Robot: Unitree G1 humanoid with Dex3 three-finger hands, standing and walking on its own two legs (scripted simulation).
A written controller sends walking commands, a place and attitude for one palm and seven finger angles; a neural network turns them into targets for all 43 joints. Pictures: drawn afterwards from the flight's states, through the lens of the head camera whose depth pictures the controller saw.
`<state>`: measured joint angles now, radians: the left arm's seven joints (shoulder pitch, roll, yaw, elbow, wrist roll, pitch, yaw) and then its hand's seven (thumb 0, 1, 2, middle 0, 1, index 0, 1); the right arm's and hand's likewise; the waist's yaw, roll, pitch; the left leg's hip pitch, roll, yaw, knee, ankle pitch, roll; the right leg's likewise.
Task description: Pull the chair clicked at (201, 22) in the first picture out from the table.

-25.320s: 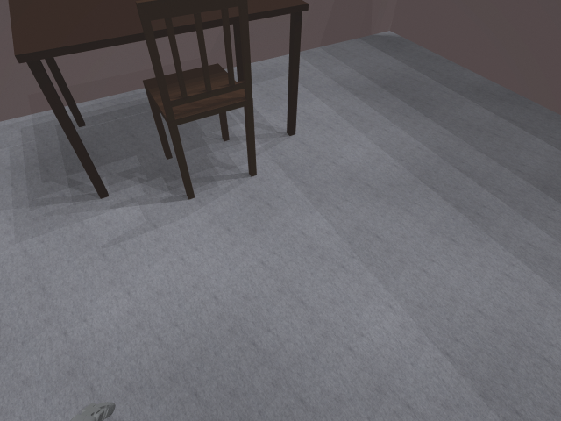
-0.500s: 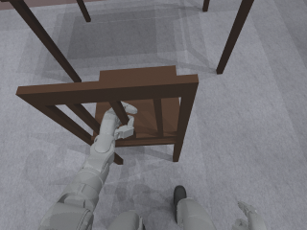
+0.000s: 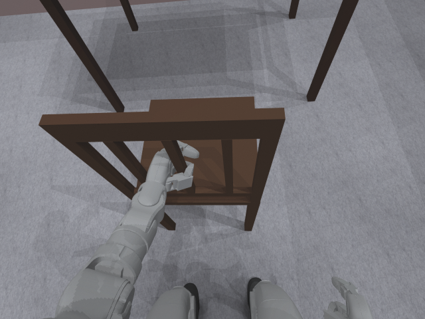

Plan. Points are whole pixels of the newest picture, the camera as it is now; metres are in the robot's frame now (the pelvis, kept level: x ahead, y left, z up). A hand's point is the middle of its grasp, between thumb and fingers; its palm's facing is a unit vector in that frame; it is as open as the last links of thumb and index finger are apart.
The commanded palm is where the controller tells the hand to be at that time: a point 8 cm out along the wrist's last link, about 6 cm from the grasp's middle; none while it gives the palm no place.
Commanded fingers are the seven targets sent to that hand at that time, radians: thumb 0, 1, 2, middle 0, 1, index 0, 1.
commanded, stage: step backward, pulling the chair out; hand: left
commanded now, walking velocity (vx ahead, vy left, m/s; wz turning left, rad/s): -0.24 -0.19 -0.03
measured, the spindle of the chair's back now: (182, 169) +0.41 +0.07 -0.08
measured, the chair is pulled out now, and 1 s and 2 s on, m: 0.48 0.52 0.52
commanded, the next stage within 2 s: stop walking, hand still on the chair in 1.76 s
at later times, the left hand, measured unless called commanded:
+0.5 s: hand (186, 190) +0.34 +0.06 -0.05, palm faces -0.19 -0.96 -0.18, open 5.3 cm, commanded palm +0.35 +0.11 -0.05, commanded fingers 0.00 0.90 0.90 -0.50 -1.45 -0.50 -1.45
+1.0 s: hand (187, 190) +0.35 +0.06 -0.05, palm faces -0.17 -0.97 -0.19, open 5.3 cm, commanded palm +0.35 +0.11 -0.05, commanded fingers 0.00 0.90 0.90 -0.50 -1.45 -0.50 -1.45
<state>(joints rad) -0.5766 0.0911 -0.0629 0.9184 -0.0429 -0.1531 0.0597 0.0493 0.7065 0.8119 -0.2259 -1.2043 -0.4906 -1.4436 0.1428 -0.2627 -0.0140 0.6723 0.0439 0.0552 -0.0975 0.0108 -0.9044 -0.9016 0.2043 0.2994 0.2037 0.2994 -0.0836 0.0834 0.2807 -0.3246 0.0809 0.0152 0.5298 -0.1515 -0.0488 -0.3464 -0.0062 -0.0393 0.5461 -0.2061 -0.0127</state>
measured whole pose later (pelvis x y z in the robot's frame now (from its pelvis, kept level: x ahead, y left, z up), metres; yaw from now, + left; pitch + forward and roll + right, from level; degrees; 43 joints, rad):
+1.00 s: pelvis -0.01 -0.01 +0.00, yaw -2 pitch +0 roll +1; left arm -0.52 0.10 -0.05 1.07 -0.04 -0.20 0.05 0.07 0.69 0.83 -0.25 -1.18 -0.50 -1.44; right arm 0.21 -0.25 -0.03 0.75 0.05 0.01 -0.13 0.01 -0.91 -0.90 0.20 0.30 0.20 0.30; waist -0.05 0.07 0.15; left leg -0.32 0.11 0.05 0.53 -0.21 -0.07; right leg -0.36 0.02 -0.01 0.55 -0.20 -0.03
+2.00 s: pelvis -0.01 +0.00 +0.00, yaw -2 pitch +0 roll +0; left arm -0.45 0.10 -0.09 0.88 -0.04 -0.11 0.08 0.07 0.71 0.79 -0.21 -1.22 -0.50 -1.44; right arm 0.20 -0.23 -0.01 0.66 0.05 0.03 -0.13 0.01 -0.91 -0.90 0.20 0.30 0.20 0.30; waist -0.06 0.04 0.19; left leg -0.30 0.09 0.05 0.52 -0.21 -0.06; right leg -0.34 0.01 -0.01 0.53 -0.18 -0.01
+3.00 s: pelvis +0.06 +0.02 +0.00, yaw +0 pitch +3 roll +1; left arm -0.20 0.07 -0.18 0.67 -0.02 -0.05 0.04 0.07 0.59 0.76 -0.26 -1.32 -0.50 -1.44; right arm 0.23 -0.21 0.00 0.69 0.04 0.05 -0.02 0.01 -0.91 -0.90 0.20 0.30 0.20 0.30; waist -0.07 0.01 0.02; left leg -0.26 0.04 0.04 0.50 -0.28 -0.03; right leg -0.30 -0.05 -0.02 0.54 -0.29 0.02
